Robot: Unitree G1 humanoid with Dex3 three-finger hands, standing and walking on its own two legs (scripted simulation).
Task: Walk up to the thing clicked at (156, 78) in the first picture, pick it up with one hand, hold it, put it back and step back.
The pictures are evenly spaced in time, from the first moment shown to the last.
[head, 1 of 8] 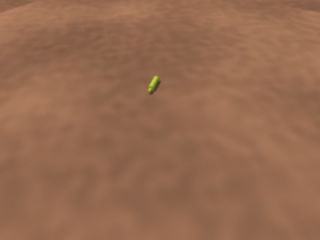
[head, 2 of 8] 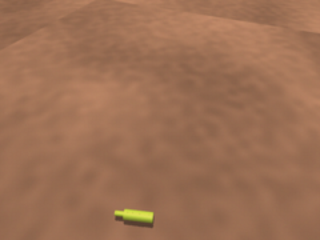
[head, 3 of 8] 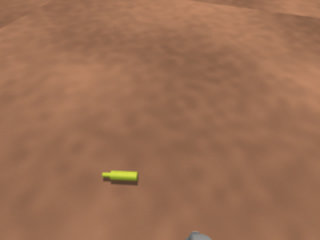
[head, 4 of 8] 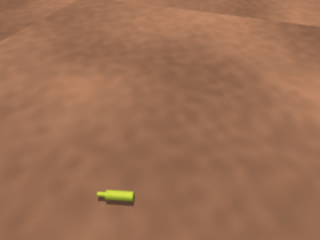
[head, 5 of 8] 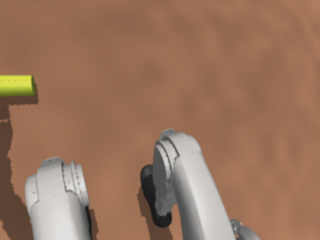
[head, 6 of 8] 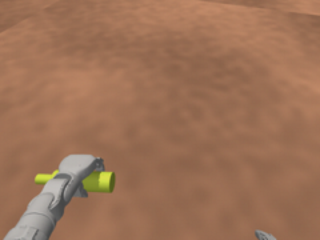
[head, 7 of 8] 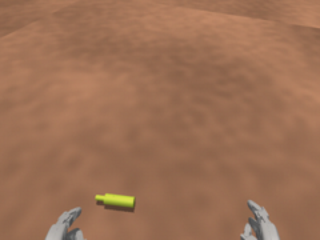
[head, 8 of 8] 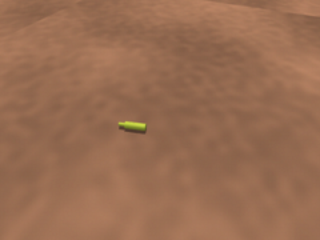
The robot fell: no
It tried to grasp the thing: yes
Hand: left
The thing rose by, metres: 0.68
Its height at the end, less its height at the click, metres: +0.00
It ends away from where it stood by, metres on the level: 0.01
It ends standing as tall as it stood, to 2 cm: yes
